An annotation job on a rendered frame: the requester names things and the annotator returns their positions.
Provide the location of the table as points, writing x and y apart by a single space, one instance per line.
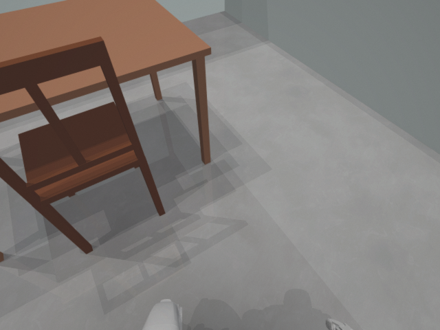
141 38

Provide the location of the chair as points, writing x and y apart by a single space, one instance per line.
69 155

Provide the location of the robot left thigh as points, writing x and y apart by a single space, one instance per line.
164 316

